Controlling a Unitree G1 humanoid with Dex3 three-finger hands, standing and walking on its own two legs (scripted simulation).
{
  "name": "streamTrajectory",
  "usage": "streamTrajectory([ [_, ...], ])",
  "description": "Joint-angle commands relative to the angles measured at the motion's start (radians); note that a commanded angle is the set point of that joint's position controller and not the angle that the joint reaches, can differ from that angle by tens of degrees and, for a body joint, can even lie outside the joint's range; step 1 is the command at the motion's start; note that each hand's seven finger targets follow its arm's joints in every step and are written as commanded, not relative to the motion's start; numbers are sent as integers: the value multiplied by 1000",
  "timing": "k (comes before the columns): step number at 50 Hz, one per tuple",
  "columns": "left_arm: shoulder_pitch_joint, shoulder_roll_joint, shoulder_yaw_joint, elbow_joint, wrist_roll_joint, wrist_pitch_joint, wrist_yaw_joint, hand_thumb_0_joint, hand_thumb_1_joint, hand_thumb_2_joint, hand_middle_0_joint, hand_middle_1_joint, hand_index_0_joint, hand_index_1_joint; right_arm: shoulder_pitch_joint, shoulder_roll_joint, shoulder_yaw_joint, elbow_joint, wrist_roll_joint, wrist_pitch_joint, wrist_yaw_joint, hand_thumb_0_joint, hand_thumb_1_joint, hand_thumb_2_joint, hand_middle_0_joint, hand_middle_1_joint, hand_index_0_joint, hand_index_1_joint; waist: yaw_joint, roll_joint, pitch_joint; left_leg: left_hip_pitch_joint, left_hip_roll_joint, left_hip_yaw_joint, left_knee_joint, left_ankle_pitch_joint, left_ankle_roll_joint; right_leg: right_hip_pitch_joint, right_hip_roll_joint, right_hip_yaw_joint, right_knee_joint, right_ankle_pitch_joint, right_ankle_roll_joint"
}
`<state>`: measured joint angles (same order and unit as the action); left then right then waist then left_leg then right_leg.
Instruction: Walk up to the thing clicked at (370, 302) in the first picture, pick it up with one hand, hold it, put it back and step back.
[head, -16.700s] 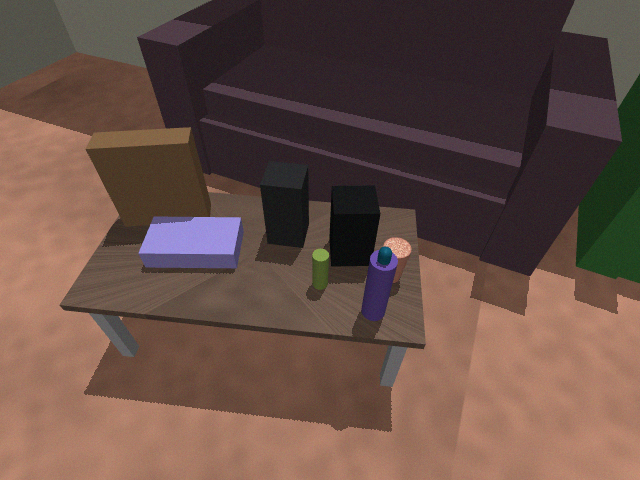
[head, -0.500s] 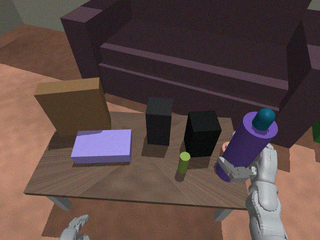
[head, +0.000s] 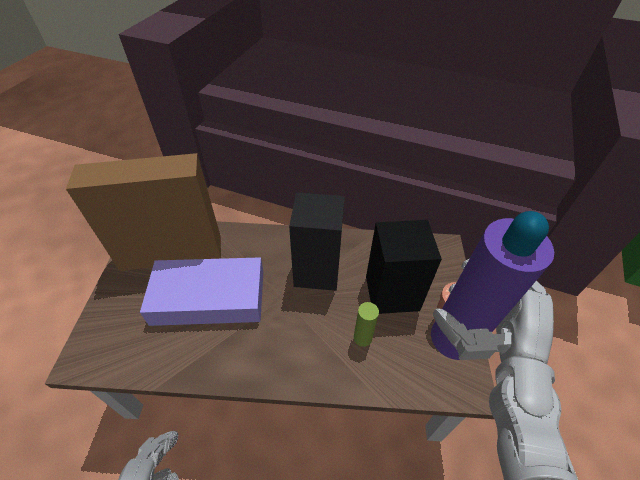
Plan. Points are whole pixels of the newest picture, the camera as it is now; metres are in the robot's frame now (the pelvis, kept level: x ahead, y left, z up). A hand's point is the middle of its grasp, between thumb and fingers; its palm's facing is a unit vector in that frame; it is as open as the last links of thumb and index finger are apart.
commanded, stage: hold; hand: right
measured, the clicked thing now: (485, 291) +0.33 -0.17 +0.10
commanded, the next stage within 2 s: crouch in 0.04 s
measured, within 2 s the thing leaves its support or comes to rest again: neither
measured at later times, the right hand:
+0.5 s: hand (467, 317) +0.34 -0.18 +0.01, palm faces +0.26 +0.96 +0.01, open 9.3 cm
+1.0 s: hand (458, 331) +0.39 -0.22 -0.13, palm faces +0.28 +0.96 +0.00, open 9.3 cm
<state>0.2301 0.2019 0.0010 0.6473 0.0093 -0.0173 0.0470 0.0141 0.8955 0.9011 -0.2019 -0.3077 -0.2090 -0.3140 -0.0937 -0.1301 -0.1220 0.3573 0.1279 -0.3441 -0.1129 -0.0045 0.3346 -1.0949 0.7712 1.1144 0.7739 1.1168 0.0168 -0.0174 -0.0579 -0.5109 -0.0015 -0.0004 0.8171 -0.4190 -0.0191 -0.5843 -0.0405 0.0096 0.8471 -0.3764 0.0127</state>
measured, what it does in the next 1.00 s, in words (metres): lowers itself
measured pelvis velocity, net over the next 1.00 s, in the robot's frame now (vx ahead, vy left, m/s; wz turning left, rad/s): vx -0.03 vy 0.00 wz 0.04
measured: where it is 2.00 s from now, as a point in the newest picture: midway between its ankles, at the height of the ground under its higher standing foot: outside the picture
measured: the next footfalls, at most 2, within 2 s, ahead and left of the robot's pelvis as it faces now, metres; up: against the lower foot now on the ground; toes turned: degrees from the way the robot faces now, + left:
none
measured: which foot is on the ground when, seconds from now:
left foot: down 0.00-1.00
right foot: down 0.00-1.00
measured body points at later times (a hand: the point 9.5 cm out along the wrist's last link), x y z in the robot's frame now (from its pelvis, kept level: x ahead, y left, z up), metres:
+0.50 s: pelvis -0.01 +0.00 -0.02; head +0.06 -0.01 +0.42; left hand +0.13 +0.25 -0.13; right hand +0.33 -0.23 +0.01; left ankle +0.00 +0.13 -0.70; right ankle +0.03 -0.12 -0.70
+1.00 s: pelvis -0.03 +0.00 -0.13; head +0.12 -0.02 +0.29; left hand +0.07 +0.27 -0.26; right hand +0.37 -0.27 -0.12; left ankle +0.00 +0.13 -0.70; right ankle +0.03 -0.12 -0.70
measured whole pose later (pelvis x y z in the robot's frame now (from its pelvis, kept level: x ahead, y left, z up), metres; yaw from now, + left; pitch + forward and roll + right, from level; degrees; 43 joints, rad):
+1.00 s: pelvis -0.03 +0.00 -0.13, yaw +2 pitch +28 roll +3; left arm 0.20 0.24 0.02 0.69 0.05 0.01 -0.03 0.01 0.90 0.91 -0.19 -0.30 -0.20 -0.31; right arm -0.48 -0.28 -0.40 0.81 0.14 -0.61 0.03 0.00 0.35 -1.11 0.78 1.11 0.78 1.11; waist 0.06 0.00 -0.18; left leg -1.33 -0.03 0.02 1.46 -0.62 -0.02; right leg -1.42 -0.06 0.05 1.49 -0.57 0.02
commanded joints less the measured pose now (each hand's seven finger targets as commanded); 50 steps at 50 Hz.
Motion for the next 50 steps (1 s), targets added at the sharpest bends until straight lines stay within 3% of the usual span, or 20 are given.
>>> streamTrajectory([
  [1, -42, 137, 51, -120, 2, -45, 13, 0, 893, 904, -206, -310, -205, -311, -274, -96, -20, -246, -1, -70, 3, 0, -199, -1313, 1299, 1438, 1335, 1437, 6, 8, -220, 41, -21, 26, -127, 195, 26, 170, 12, -6, -137, 144, -19],
  [7, -45, 126, 44, -132, 3, -42, 9, 0, 892, 908, -195, -311, -204, -304, -229, -118, -54, -242, -4, -76, 4, 0, -144, -1372, 1300, 1485, 1351, 1485, -10, 7, -268, 80, -16, 20, -112, 271, 21, 172, 17, -11, -110, 215, -22],
  [8, -32, 137, 54, -130, 3, -40, 10, 0, 888, 928, -187, -302, -182, -307, -270, -136, -56, -296, -5, -82, 6, 0, -213, -1292, 1319, 1435, 1350, 1435, -1, 1, -306, 93, -15, 14, -110, 313, 18, 193, 17, -13, -101, 245, -25],
  [9, -40, 123, 39, -132, 1, -40, 8, 0, 888, 927, -184, -299, -180, -304, -232, -113, -49, -229, -3, -76, 9, 0, -236, -1300, 1340, 1449, 1370, 1449, -1, 11, -281, 85, -16, 16, -104, 326, 18, 181, 17, -14, -99, 260, -24],
  [13, -27, 128, 49, -113, 7, -41, 10, 0, 889, 926, -183, -298, -179, -303, -224, -82, -40, -162, -3, -86, 9, 0, -205, -1310, 1333, 1457, 1368, 1457, 19, 53, -227, 23, -20, 20, -92, 279, 17, 135, 11, -8, -89, 214, -28],
  [15, -28, 142, 63, -112, 13, -40, 6, 0, 884, 924, -187, -298, -182, -304, -302, -117, -62, -203, -3, -108, 8, 0, -195, -1310, 1332, 1457, 1367, 1458, 11, -10, -242, -2, -16, 15, -77, 245, 24, 119, 12, -7, -80, 188, -24],
  [17, -37, 133, 57, -109, 14, -41, 3, 0, 894, 920, -186, -300, -184, -302, -244, -79, -46, -59, -9, -112, 16, 0, -195, -1308, 1331, 1457, 1367, 1457, 24, 51, -173, -56, -20, 19, -67, 186, 22, 60, 11, -3, -69, 129, -28],
  [19, -35, 147, 72, -102, 20, -43, -1, 0, 895, 917, -188, -299, -186, -302, -339, -132, -95, -93, -4, -149, 18, 0, -198, -1305, 1317, 1446, 1354, 1446, 21, 14, -217, -89, -17, 10, -38, 149, 25, 32, 13, 0, -44, 91, -27],
  [24, -6, 156, 81, -79, 32, -43, -17, 0, 901, 911, -190, -303, -192, -301, -390, -128, -112, 112, -12, -219, 39, 0, -160, -1300, 1296, 1437, 1337, 1437, 44, 48, -271, -224, -19, 6, 92, 177, 22, -81, 13, 9, 89, 120, -30],
  [25, -14, 160, 80, -76, 35, -45, -22, 0, 901, 910, -191, -303, -193, -301, -424, -160, -146, 112, -9, -241, 44, 0, -169, -1306, 1292, 1438, 1334, 1438, 32, 10, -286, -271, -18, 7, 125, 147, 26, -105, 13, 11, 115, 102, -27],
  [27, 6, 169, 84, -77, 40, -45, -27, 0, 906, 907, -189, -303, -193, -299, -509, -189, -157, 133, -15, -278, 55, 0, -179, -1318, 1293, 1444, 1337, 1444, 48, 6, -385, -340, -25, 10, 178, 152, 26, -105, 7, 17, 176, 123, -27],
  [29, 17, 182, 89, -76, 46, -44, -35, 0, 898, 911, -190, -303, -192, -301, -549, -246, -202, 129, -10, -313, 67, 0, -189, -1340, 1311, 1467, 1357, 1467, 27, -33, -458, -375, -24, 2, 233, 153, 28, -159, 12, 13, 237, 130, -25],
  [31, 23, 186, 86, -81, 45, -41, -42, 0, 893, 918, -189, -302, -188, -303, -589, -263, -205, 131, -9, -332, 79, 0, -223, -1345, 1325, 1472, 1368, 1472, 30, -36, -507, -404, -29, 7, 270, 152, 29, -189, 13, 17, 271, 134, -27],
  [38, 30, 215, 89, -62, 44, -22, -55, 0, 899, 914, -195, -304, -194, -305, -647, -301, -256, 222, 10, -343, 131, 0, -253, -1292, 1287, 1410, 1321, 1410, 45, -54, -585, -544, -40, 25, 369, 109, 38, -294, 10, 40, 372, 102, -27],
  [42, 36, 222, 90, -53, 44, -12, -62, 0, 897, 915, -198, -305, -195, -308, -599, -313, -283, 248, 15, -335, 145, 0, -256, -1267, 1281, 1388, 1311, 1388, 37, -48, -625, -581, -44, 36, 419, 121, 43, -329, 8, 51, 420, 131, -28],
  [43, 31, 214, 84, -58, 42, -12, -63, 0, 901, 915, -197, -305, -195, -307, -645, -315, -271, 196, 17, -337, 145, 0, -245, -1273, 1282, 1395, 1314, 1395, 30, -63, -635, -595, -45, 34, 429, 112, 45, -332, 7, 49, 426, 122, -28],
  [44, 41, 227, 91, -49, 43, -9, -61, 0, 909, 909, -196, -306, -198, -304, -665, -337, -302, 237, 14, -336, 141, 0, -257, -1277, 1288, 1399, 1320, 1400, 41, -66, -624, -626, -47, 37, 441, 88, 47, -339, 5, 57, 433, 99, -26],
  [46, 33, 220, 87, -50, 44, -7, -65, 0, 902, 912, -197, -305, -196, -305, -673, -322, -284, 222, 18, -340, 144, 0, -238, -1259, 1277, 1384, 1307, 1384, 47, -59, -605, -646, -44, 35, 457, 60, 49, -396, 4, 60, 447, 47, -28],
  [47, 31, 221, 87, -47, 44, -6, -66, 0, 907, 909, -197, -306, -199, -304, -690, -344, -308, 232, 15, -341, 142, 0, -246, -1268, 1284, 1392, 1315, 1393, 43, -57, -600, -669, -46, 36, 465, 32, 50, -413, 4, 63, 454, 15, -27],
  [50, 39, 216, 86, -50, 49, -4, -65, 0, 901, 913, -196, -305, -195, -306, -688, -366, -324, 220, 13, -340, 143, 0, -234, -1290, 1305, 1420, 1338, 1420, 43, -63, -654, -647, -46, 27, 487, 79, 45, -456, 7, 44, 506, 46, -35],
])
